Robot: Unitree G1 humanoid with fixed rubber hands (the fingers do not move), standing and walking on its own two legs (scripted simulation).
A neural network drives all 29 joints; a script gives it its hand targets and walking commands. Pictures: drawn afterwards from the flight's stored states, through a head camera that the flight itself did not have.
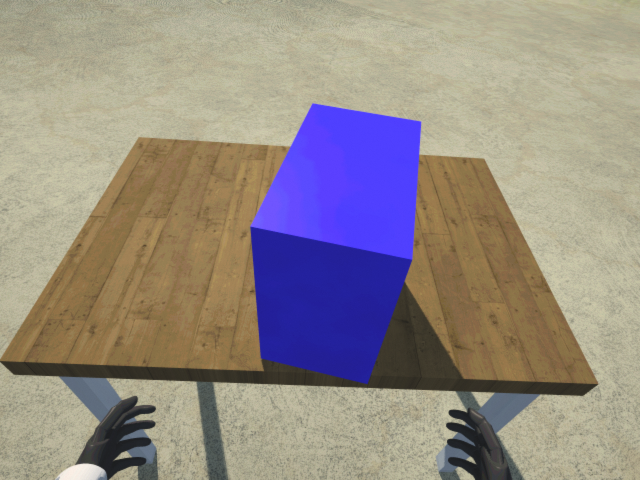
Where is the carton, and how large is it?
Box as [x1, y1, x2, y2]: [250, 103, 420, 383]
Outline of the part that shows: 312,103 250,226 261,358 367,383 411,261 420,121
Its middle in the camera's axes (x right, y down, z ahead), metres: +0.03 +0.01 +0.62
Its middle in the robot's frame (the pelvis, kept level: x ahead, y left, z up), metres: +0.46 -0.03 +0.03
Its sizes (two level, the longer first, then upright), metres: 0.298 0.175 0.297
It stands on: a table, 0.66 m high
